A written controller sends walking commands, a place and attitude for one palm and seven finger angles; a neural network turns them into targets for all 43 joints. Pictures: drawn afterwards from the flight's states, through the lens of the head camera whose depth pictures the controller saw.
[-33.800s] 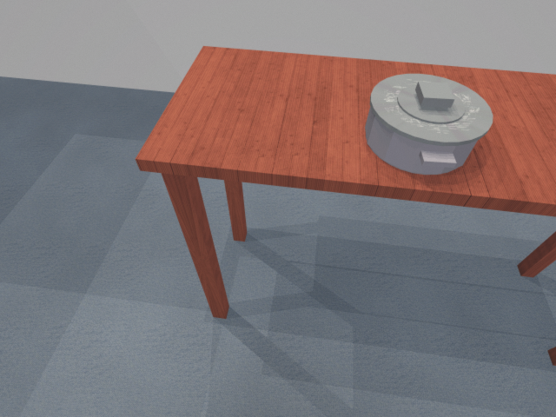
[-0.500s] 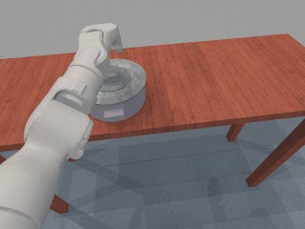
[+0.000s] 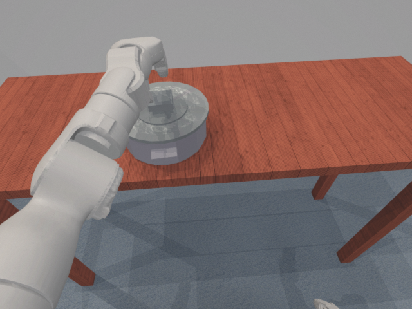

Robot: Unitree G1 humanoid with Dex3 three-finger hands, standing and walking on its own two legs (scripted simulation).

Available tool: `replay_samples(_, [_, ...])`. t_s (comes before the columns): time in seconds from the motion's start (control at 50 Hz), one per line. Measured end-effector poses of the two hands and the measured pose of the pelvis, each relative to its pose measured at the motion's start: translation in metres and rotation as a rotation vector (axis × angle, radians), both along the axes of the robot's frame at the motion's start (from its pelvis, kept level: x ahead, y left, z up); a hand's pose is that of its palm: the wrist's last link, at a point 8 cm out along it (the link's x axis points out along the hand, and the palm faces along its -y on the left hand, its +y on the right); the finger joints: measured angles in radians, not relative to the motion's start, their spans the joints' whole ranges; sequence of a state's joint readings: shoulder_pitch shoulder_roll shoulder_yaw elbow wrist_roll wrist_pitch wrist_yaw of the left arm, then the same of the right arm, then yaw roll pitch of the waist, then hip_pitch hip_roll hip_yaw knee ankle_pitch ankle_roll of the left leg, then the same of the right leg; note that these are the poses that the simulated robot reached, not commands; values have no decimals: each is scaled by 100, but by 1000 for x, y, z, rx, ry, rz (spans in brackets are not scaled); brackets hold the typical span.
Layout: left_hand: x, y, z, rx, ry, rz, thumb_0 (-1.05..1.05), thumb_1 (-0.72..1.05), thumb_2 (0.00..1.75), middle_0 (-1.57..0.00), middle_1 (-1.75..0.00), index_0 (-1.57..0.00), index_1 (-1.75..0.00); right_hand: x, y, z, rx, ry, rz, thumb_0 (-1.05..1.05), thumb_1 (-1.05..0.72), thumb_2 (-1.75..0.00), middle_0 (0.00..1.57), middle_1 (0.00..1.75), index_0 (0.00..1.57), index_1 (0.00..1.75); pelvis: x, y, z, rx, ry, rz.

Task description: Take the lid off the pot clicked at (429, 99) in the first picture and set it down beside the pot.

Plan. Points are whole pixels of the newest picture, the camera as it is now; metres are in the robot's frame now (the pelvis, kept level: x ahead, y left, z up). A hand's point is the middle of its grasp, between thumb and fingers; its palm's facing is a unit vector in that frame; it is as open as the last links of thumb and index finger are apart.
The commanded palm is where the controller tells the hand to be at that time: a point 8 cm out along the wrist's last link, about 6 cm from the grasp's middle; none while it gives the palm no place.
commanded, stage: move the open hand above the knob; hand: left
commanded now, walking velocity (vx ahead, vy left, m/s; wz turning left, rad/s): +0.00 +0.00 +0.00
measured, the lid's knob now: (160, 100) +0.52 +0.09 +0.14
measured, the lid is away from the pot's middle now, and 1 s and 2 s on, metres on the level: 0.01 0.01 0.01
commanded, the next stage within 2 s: lower the open fingers around the knob in 0.70 s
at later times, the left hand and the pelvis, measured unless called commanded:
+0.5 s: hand (153, 84) +0.47 +0.09 +0.21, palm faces -0.23 -0.06 -0.97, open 10.2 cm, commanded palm +0.46 +0.09 +0.26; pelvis -0.01 +0.01 +0.00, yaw -1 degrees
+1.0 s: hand (154, 90) +0.47 +0.09 +0.20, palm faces -0.32 -0.08 -0.94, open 10.2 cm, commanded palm +0.46 +0.09 +0.25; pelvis -0.01 +0.00 +0.00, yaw +0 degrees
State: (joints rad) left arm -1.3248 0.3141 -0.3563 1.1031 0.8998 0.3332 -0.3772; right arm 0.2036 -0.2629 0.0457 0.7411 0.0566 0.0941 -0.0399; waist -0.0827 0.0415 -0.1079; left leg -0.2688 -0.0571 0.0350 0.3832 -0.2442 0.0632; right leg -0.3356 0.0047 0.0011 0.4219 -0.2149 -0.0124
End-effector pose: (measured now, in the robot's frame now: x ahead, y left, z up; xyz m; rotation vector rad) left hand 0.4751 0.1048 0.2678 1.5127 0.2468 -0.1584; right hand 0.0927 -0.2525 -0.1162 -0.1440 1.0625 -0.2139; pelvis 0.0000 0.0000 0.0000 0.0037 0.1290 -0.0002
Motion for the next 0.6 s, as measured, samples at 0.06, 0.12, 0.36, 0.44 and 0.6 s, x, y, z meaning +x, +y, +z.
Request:
replay_samples(0.06, [0, -1, -1, 5, 0, -12, 0, -23, 125, -81, -8, -82, -8, 0, 3, -1, 2, 5, 6, 1, -90, -90, 20, 30, 20, 30, -1, 2, 0, 0, 1, 3])
replay_samples(0.12, [0, -5, 0, 9, -8, -31, 0, -23, 125, -81, -8, -82, -8, -2, 6, -2, 6, 10, 6, 1, -90, -90, 20, 30, 20, 30, -1, 4, 0, -1, 2, 4])
replay_samples(0.36, [-7, -19, 4, -9, -37, -47, 0, -23, 125, -81, -8, -82, -8, -17, 17, -10, 41, 43, 2, 1, -90, -90, 20, 30, 20, 30, -1, 9, 0, 1, -4, -6])
replay_samples(0.44, [-9, -21, 4, -11, -36, -34, 0, -23, 125, -81, -8, -82, -8, -19, 17, -10, 40, 36, 1, 1, -90, -90, 20, 30, 20, 30, -3, 9, 0, 1, -10, -9])
replay_samples(0.6, [-11, -16, 5, 10, -32, -13, 0, -23, 125, -82, -8, -82, -8, -22, 10, -6, 17, 19, -4, 1, -90, -90, 20, 30, 20, 30, -8, 6, 0, 3, -14, -7])
